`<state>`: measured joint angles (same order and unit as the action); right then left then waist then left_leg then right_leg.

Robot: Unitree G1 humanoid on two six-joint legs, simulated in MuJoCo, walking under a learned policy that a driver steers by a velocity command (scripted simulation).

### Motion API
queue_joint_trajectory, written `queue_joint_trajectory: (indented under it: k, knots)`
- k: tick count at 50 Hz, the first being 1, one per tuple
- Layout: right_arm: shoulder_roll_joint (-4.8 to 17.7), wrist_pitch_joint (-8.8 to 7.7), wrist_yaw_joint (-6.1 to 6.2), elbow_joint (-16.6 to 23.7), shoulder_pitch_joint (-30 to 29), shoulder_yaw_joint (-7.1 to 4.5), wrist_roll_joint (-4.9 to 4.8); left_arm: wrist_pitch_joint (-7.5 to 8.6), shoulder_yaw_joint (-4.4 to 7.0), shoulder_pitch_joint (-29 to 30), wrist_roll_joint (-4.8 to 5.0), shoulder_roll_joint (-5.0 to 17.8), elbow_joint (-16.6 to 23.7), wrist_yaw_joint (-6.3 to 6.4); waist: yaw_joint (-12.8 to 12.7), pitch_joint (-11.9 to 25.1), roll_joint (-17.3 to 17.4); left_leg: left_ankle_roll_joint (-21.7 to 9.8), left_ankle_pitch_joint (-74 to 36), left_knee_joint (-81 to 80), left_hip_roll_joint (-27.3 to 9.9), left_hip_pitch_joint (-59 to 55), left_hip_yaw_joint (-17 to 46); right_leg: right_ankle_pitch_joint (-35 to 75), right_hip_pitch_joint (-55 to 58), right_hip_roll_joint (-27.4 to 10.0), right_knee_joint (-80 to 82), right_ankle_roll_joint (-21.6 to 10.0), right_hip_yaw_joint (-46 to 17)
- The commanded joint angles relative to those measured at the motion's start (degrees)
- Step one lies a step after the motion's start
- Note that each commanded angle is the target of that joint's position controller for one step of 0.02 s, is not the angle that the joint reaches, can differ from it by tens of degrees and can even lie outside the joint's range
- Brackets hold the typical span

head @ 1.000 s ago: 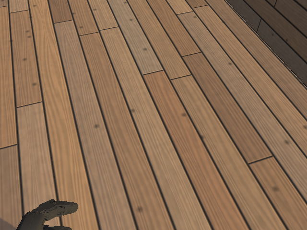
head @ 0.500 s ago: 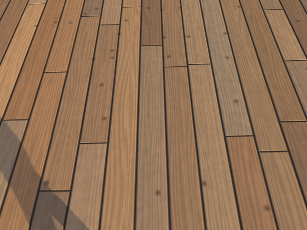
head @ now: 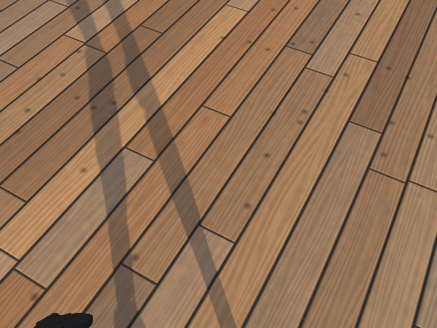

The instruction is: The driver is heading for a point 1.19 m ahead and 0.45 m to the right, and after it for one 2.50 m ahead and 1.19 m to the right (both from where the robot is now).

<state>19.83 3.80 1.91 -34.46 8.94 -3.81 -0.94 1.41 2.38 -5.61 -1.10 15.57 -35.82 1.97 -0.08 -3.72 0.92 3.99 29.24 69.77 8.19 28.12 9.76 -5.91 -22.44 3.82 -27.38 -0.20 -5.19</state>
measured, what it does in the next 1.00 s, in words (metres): steps on the spot, turning right: left foot, then right foot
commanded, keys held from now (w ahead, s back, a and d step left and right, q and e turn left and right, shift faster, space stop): e+shift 0.88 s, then shift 0.06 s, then q+shift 0.06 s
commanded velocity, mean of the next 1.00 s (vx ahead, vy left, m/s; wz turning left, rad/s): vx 0.01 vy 0.00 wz -0.60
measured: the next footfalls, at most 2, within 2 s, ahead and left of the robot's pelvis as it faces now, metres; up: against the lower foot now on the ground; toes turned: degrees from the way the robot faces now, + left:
left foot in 0.22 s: +0.05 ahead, +0.12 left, +0.00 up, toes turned -10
right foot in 0.64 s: +0.02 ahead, -0.15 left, +0.00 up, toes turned -30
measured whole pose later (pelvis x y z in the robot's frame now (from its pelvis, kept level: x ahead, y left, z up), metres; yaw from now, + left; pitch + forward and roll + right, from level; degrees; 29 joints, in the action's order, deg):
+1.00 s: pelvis +0.04 -0.04 +0.01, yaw -43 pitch +3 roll +1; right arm 17.6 -0.5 0.8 -40.2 6.9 -4.2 0.2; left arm -3.0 4.5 -8.1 0.4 18.9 -32.5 1.8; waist 0.0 -2.2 0.6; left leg 4.7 17.0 44.6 1.6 28.8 5.3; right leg -13.6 -19.9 6.0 -31.4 -1.8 -11.3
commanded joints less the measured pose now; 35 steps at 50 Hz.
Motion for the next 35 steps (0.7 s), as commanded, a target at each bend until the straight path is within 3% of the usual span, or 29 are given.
queue_joint_trajectory:
  k: [1, 4, 7, 10, 11, 12, 13, 14, 15, 16, 17, 20, 23, 25, 28, 30, 31, 32, 33, 34, 35]
  knots:
    - [2.9, -0.47, 0.15, 2.7, 2.8, -0.5, 0.34, -0.79, 1.63, -0.3, -0.23, 7.5, 3.2, 0.3, 0.7, 8.1, -5.2, 1.3, -2.7, -0.6, -3.0, 1.3, -4.3, 12.7, 8.5, -12.7, 8.3, -11.0, -13.4]
    - [-1.3, -1.28, -0.06, 1.4, 3.5, 1.15, 1.67, -1.44, 1.31, -0.4, 0.84, 5.9, 2.1, -0.61, 1.2, 10.5, -9.9, 1.2, -0.1, -18.1, -5.4, -7.0, -7.3, 6.9, 8.8, -9.7, 9.2, -10.2, -12.2]
    - [1.2, -1.78, -0.28, 0.7, 1.5, 0.21, 0.83, -2.1, 3.2, -3.8, 1.61, 10.5, 1.7, -1.04, -1.0, 8.8, -12.8, -0.1, -4.4, -30.2, -4.4, -9.2, -6.5, -1.2, 10.5, -11.5, 9.9, -11.5, -19.0]
    - [2.0, -2.47, -0.62, -1.5, 5.3, -0.67, 0.41, -2.46, 3.71, -4.6, 3.27, 10.5, 1.6, -0.45, 1.8, 8.4, -11.7, -4.6, -13.7, -46.8, -3.7, -18.9, -6.5, -9.8, 5.6, -9.9, 9.8, -8.2, -21.8]
    - [4.4, -2.6, -0.36, -1.8, 6.9, -1.4, 0.99, -2.27, 3.54, -5.8, 3.41, 9.3, 1.4, -0.21, 2.1, 9.5, -9.5, -6.9, -15.8, -47.8, -8.9, -26.5, -3.5, -16.0, -0.9, -7.7, 7.3, -5.1, -19.9]
    - [9.4, -2.41, -0.15, -2.7, 8.6, -2.72, 3.21, -1.66, 3.07, -3.0, 3.38, 6.8, 3.8, -0.25, 2.5, 8.3, 5.5, -13.4, -14.3, -49.8, -20.7, -28.3, 7.8, -21.9, -12.4, -1.6, -4.1, -1.1, -9.3]
    - [8.7, -2.66, -0.34, -1.9, 5.2, -2.77, 4.7, -0.95, 3.73, -3.1, 3.1, 8.3, 4.3, -0.29, 2.7, 7.0, 13.6, -19.7, -24.3, -53.9, -30.7, -23.1, 16.7, -27.6, -15.7, 1.7, -19.0, 1.6, -1.5]
    - [5.0, -3.27, 0.02, -0.6, 1.3, -1.48, 4.76, -1.07, 4.98, -5.3, 2.51, 10.9, 3.0, -0.32, 0.9, 6.7, 8.9, -20.0, -30.1, -53.3, -30.8, -20.8, 13.6, -26.3, -15.1, -1.3, -30.5, 3.4, -2.0]
    - [2.1, -3.74, 0.42, 0.4, -3.1, -0.67, 3.91, -2.0, 5.36, -8.7, 2.77, 10.6, 0.9, -0.14, -1.5, 6.1, 6.7, -17.0, -32.1, -52.3, -26.7, -19.6, 7.5, -23.3, -14.3, -1.5, -35.6, 4.1, -1.4]
    - [0.8, -4.1, 0.63, 0.9, -5.8, -0.3, 2.74, -3.15, 5.31, -11.3, 2.58, 9.5, -0.5, 0.31, -2.3, 5.6, 6.6, -14.9, -33.4, -51.4, -24.0, -20.3, 3.2, -20.0, -15.6, -2.0, -40.0, 5.0, -0.9]
    - [0.4, -4.27, 0.77, 0.9, -6.3, -0.03, 2.06, -3.94, 5.07, -12.1, 2.36, 8.4, -0.8, 0.43, -2.2, 4.7, 6.9, -14.7, -37.3, -51.0, -23.3, -20.1, -0.1, -18.0, -16.6, -2.8, -44.3, 6.0, -0.4]
    - [0.8, -3.54, 1.51, -0.1, -3.2, -0.26, 2.12, -4.41, 3.97, -7.4, 2.81, 6.3, 2.4, -0.26, 0.2, 3.5, 6.6, -15.6, -38.4, -51.1, -21.8, -23.1, -6.2, -12.1, -19.4, -5.6, -40.5, 8.0, 3.3]
    - [3.5, -2.61, 1.75, -1.5, 0.7, -1.35, 2.14, -4.08, 2.59, -3.0, 2.64, 4.3, 5.5, -1.97, 3.2, 4.8, 6.9, -16.5, -40.4, -50.0, -24.0, -28.2, -7.9, -12.0, -18.0, -7.8, -30.2, 8.2, 5.2]
    - [5.8, -2.46, 1.21, -1.7, 0.7, -2.28, 1.9, -4.01, 2.21, -2.2, 2.5, 4.1, 6.9, -3.05, 3.4, 5.4, 7.2, -16.8, -42.3, -49.5, -25.8, -27.3, -9.5, -13.6, -13.9, -8.5, -24.9, 6.9, 6.9]
    - [7.5, -3.01, -0.04, -1.9, -0.5, -3.27, 0.72, -4.61, 2.94, -3.2, 2.59, 6.0, 7.4, -3.69, 2.4, 5.7, 8.1, -15.3, -45.3, -47.3, -27.0, -25.0, -12.5, -13.8, -7.1, -7.3, -17.9, 4.4, 10.0]
    - [7.5, -3.8, -0.86, -2.3, -1.2, -3.66, -0.52, -5.51, 3.57, -3.9, 2.67, 6.7, 7.7, -3.91, 1.3, 6.1, 8.2, -13.2, -45.5, -43.8, -27.8, -25.0, -14.1, -12.9, -3.0, -6.5, -11.8, 2.1, 10.9]
    - [7.0, -4.09, -1.09, -2.6, -1.8, -3.7, -1.13, -5.76, 4.11, -5.9, 2.67, 7.1, 7.2, -3.82, -0.5, 6.7, 7.4, -11.1, -45.0, -39.6, -27.0, -23.3, -16.3, -9.3, 1.9, -5.3, -6.2, 0.4, 11.5]
    - [5.4, -4.46, -1.46, -3.8, -0.1, -3.44, -1.21, -5.7, 5.3, -10.4, 2.34, 9.0, 5.7, -3.05, -2.6, 8.8, 3.5, -7.7, -44.0, -31.0, -24.1, -19.0, -19.8, -2.0, 11.3, -3.3, 0.2, -2.1, 10.4]
    - [3.8, -5.01, -1.62, -2.8, 0.9, -2.99, 0.37, -5.36, 7.56, -15.9, 2.41, 16.0, 5.2, -1.78, -4.6, 11.0, -8.1, -2.2, -25.4, -15.1, -18.4, -3.3, -22.3, 23.6, 26.3, -10.8, 2.9, -7.2, -3.6]
    - [-0.4, -5.56, -1.54, 2.0, -2.2, -1.21, 3.13, -4.21, 8.3, -14.5, 0.65, 22.7, 7.0, -1.62, -2.3, 16.5, -22.9, 1.6, 11.1, -0.5, -8.5, 14.6, -16.1, 34.1, 33.0, -25.3, 3.2, -21.4, -29.3]
    - [3.5, -5.41, -1.32, 1.2, -6.6, -2.22, 2.65, -2.74, 7.03, -13.6, 0.31, 17.2, 7.4, -2.49, -6.5, 19.0, -11.4, 1.0, 10.4, 5.1, -9.6, 15.6, -5.9, 26.6, 30.6, -25.5, 5.7, -22.5, -26.7]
